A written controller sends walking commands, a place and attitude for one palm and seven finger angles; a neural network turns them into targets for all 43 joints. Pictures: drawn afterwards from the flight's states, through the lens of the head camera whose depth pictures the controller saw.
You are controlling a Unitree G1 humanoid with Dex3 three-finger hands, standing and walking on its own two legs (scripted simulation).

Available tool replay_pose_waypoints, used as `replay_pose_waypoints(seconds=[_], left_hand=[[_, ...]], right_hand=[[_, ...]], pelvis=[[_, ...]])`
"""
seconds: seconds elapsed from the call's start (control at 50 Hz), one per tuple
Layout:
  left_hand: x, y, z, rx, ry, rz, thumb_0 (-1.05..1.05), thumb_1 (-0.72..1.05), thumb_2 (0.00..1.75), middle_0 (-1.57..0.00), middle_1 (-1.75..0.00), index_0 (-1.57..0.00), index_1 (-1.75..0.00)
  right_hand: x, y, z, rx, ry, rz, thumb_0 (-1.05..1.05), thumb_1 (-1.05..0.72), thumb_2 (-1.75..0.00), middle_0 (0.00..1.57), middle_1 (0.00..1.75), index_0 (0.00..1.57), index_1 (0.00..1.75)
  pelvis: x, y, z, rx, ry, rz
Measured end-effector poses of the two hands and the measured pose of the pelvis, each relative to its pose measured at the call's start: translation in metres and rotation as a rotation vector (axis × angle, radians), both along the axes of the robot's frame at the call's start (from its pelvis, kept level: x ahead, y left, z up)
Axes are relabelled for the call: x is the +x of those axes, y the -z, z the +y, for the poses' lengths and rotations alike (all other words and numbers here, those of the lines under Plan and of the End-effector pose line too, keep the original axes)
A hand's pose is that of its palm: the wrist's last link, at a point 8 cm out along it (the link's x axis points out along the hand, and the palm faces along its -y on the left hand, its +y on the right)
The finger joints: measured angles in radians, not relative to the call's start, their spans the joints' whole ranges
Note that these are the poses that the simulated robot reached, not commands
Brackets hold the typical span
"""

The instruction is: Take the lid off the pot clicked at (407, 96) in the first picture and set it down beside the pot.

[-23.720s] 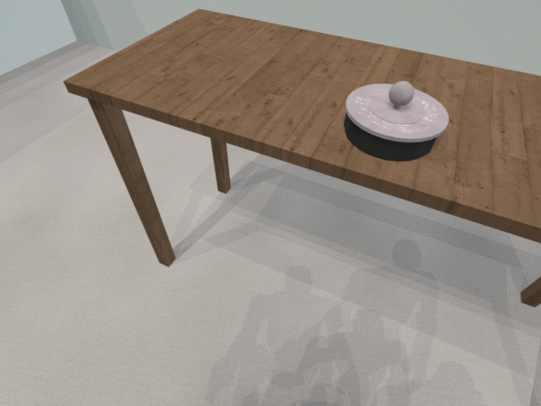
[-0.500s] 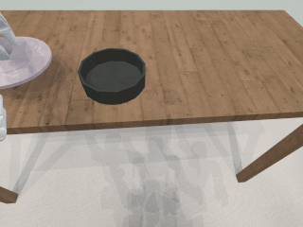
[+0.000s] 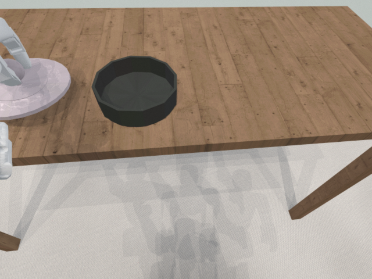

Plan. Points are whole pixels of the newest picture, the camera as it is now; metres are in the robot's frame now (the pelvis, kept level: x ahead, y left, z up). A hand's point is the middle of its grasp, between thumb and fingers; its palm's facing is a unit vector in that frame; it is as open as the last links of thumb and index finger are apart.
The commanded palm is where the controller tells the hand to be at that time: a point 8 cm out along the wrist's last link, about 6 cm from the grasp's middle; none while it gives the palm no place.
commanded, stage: lower the lid onto the table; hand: left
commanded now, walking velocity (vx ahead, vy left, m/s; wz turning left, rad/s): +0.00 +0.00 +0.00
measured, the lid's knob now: (10, 70) +0.51 +0.31 +0.17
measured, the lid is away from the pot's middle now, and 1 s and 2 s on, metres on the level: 0.24 0.23 0.23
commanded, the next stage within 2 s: open the fingers wide in 0.70 s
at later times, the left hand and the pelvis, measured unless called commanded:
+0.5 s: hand (13, 82) +0.47 +0.30 +0.17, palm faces -0.40 -0.21 -0.89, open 7.5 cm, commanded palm +0.50 +0.30 +0.24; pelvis -0.01 +0.00 +0.00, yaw +0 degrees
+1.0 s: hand (12, 90) +0.46 +0.30 +0.16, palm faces -0.36 -0.11 -0.93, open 7.5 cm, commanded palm +0.48 +0.30 +0.22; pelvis -0.01 +0.00 -0.01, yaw -1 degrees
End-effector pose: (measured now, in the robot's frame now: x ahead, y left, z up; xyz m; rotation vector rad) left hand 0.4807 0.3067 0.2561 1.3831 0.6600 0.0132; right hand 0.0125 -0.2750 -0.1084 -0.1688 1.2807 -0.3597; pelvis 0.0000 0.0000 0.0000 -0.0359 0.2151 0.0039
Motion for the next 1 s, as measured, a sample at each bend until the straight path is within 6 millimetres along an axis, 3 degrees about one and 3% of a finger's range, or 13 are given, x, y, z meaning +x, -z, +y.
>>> replay_pose_waypoints(seconds=[0.56, 0.8, 1.0], left_hand=[[-0.007, 0.031, -0.005, -0.023, 0.063, 0.031, -0.03, 0.30, 0.71, -0.71, -1.02, -0.62, -0.96], [-0.009, 0.034, 0.000, -0.015, 0.061, 0.022, -0.01, 0.29, 0.70, -0.71, -1.02, -0.62, -0.99], [-0.017, 0.040, -0.002, 0.047, 0.188, -0.044, -0.03, 0.30, 0.73, -0.71, -0.99, -0.59, -0.99]], right_hand=[[-0.023, 0.000, -0.003, -0.031, 0.018, 0.027, 0.01, -0.91, -0.90, 0.20, 0.30, 0.20, 0.29], [-0.029, 0.003, -0.003, -0.031, 0.022, 0.051, 0.01, -0.91, -0.90, 0.20, 0.30, 0.20, 0.30], [-0.020, 0.006, -0.001, -0.019, 0.026, 0.062, 0.01, -0.91, -0.90, 0.20, 0.30, 0.20, 0.29]], pelvis=[[-0.010, 0.005, 0.001, -0.008, 0.002, 0.006], [-0.011, 0.007, 0.001, -0.012, 0.001, 0.014], [-0.013, 0.008, 0.001, -0.013, 0.006, 0.004]])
